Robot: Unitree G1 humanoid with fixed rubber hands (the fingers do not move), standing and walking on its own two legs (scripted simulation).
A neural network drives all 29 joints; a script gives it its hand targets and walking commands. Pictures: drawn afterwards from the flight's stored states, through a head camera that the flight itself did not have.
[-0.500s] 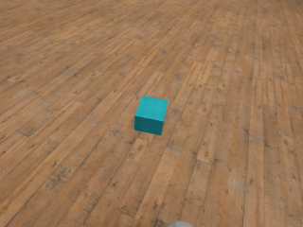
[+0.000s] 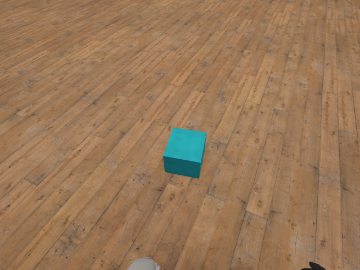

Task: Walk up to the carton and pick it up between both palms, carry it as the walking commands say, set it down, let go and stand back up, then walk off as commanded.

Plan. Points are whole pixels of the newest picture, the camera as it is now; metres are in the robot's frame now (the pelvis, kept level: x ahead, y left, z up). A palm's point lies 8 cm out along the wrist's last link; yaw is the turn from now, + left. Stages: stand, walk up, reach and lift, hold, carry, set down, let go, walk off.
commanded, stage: walk up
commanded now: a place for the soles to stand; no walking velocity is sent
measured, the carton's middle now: (185, 152) +0.94 +0.03 -0.67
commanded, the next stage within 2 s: none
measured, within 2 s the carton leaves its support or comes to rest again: neither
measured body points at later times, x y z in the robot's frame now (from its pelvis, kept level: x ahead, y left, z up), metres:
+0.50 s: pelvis +0.15 +0.01 -0.02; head +0.15 +0.02 +0.43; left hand +0.24 +0.33 -0.12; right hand +0.19 -0.32 -0.12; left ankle +0.14 +0.15 -0.72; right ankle +0.25 -0.11 -0.73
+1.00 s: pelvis +0.28 +0.04 -0.01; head +0.29 +0.07 +0.44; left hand +0.37 +0.36 -0.13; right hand +0.29 -0.30 -0.09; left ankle +0.28 +0.15 -0.73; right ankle +0.36 -0.13 -0.68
